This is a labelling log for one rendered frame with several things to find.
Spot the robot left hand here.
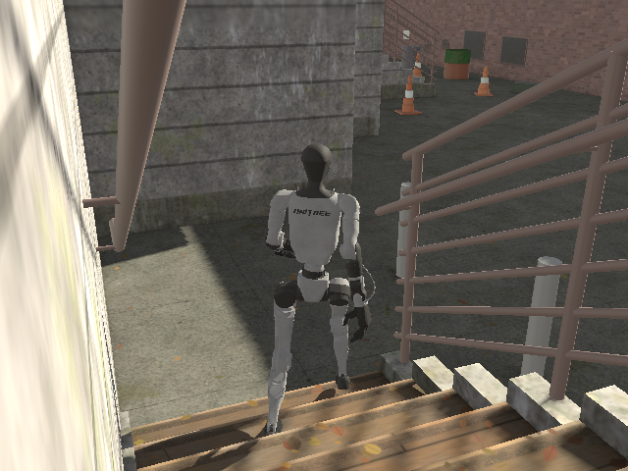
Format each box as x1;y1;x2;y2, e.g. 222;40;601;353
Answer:
275;238;295;258

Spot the robot left foot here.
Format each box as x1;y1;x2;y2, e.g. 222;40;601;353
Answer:
264;419;283;437

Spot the robot right hand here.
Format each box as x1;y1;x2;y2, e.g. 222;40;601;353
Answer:
343;305;372;342

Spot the robot foot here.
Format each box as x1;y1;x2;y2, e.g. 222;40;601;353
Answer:
264;419;283;437
336;374;350;390

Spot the robot right forearm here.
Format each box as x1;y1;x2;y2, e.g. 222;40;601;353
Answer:
345;242;368;307

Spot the robot left forearm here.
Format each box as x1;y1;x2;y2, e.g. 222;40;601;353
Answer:
265;230;284;252

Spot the right robot upper arm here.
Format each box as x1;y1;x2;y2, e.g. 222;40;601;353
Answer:
339;193;360;259

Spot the robot right foot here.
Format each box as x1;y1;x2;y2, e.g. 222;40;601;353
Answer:
336;374;350;390

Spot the left robot upper arm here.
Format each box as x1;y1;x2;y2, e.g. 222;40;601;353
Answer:
266;189;293;246

